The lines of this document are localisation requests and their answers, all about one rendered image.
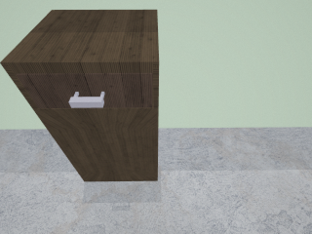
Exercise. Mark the cabinet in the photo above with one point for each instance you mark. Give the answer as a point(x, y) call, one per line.
point(101, 143)

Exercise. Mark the handle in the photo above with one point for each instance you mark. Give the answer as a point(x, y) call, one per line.
point(86, 102)

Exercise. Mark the drawer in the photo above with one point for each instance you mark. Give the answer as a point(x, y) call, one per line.
point(121, 90)

